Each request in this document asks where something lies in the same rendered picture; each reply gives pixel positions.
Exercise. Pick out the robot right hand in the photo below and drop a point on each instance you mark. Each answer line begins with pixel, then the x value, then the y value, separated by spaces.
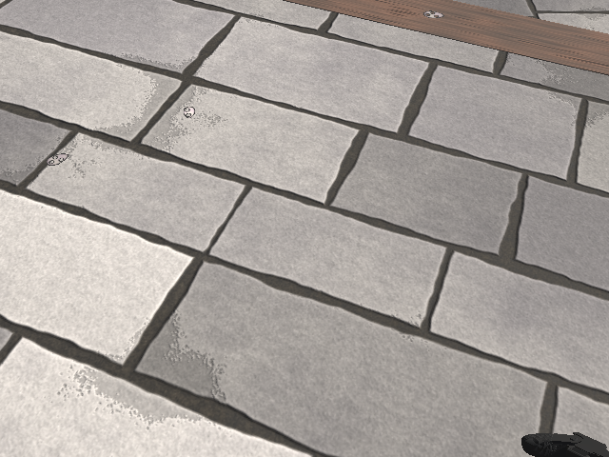
pixel 563 445

